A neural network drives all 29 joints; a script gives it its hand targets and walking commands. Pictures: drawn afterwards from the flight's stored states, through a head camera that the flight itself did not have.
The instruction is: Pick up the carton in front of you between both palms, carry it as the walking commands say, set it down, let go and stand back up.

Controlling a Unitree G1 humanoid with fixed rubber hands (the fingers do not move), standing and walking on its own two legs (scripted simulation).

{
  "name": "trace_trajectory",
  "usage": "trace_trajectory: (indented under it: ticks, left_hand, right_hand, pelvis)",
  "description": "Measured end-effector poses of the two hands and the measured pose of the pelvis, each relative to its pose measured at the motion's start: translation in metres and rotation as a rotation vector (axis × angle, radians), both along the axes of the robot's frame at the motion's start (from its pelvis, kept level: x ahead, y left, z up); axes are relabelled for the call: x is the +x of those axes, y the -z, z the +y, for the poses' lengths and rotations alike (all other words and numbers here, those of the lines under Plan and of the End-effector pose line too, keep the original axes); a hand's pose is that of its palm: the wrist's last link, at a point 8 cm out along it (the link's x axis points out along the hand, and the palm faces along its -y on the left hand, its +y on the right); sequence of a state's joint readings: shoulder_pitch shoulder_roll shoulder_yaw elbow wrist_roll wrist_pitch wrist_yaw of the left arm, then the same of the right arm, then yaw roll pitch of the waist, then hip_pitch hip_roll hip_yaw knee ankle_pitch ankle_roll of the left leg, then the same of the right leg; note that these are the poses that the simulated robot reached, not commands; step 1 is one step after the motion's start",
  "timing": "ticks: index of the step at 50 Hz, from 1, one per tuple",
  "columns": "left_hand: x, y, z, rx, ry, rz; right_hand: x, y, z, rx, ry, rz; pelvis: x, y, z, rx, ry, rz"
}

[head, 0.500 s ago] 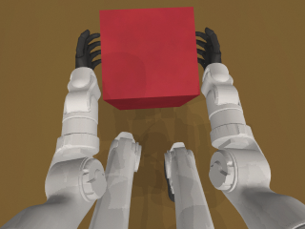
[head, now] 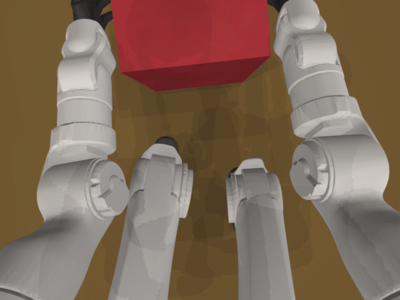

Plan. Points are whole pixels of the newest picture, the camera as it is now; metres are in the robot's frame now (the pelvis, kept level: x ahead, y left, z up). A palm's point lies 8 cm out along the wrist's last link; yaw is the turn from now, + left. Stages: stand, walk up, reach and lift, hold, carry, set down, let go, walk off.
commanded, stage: set down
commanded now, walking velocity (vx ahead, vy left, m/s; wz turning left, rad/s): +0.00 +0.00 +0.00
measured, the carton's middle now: (192, 23) +0.53 +0.10 -0.25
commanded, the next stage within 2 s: none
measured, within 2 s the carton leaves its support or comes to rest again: rests again in 1.18 s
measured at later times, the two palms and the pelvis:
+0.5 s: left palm (97, 25) +0.49 +0.24 -0.19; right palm (283, 7) +0.56 -0.05 -0.19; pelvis +0.01 -0.01 -0.02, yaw +0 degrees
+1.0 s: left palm (94, 22) +0.49 +0.25 -0.19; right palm (284, 6) +0.56 -0.05 -0.20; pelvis +0.00 -0.01 -0.03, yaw +1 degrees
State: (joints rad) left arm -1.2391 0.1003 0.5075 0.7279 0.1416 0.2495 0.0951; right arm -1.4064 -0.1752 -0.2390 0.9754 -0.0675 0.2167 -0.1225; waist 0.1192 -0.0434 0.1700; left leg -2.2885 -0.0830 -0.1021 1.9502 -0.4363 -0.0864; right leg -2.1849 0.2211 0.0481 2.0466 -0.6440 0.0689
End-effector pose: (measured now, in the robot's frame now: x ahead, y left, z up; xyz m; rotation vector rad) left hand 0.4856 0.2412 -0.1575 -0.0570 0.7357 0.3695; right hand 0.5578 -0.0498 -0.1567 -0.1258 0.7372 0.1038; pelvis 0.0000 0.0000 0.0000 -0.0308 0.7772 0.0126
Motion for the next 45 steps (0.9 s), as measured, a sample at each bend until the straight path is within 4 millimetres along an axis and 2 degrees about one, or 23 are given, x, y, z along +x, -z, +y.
trace_trajectory:
  ticks: [5, 9, 20, 45]
  left_hand:
    - [0.004, 0.015, 0.001, 0.008, -0.005, 0.014]
    - [0.008, 0.018, 0.001, 0.009, -0.011, 0.009]
    - [0.001, 0.028, 0.001, -0.007, 0.009, 0.036]
    - [0.004, 0.032, 0.008, -0.013, 0.07, 0.04]
  right_hand:
    - [0.002, 0.022, 0.0, 0.009, -0.008, 0.013]
    - [0.005, 0.03, 0.0, 0.009, -0.018, 0.008]
    - [0.004, 0.036, 0.0, -0.002, -0.034, 0.03]
    - [0.006, 0.039, -0.002, 0.038, -0.086, 0.011]
  pelvis:
    - [0.005, 0.011, 0.0, 0.021, 0.02, -0.009]
    - [0.008, 0.017, -0.001, 0.036, 0.025, -0.009]
    - [0.009, 0.022, -0.007, 0.043, 0.033, -0.012]
    - [0.0, 0.031, -0.005, 0.052, 0.029, -0.063]
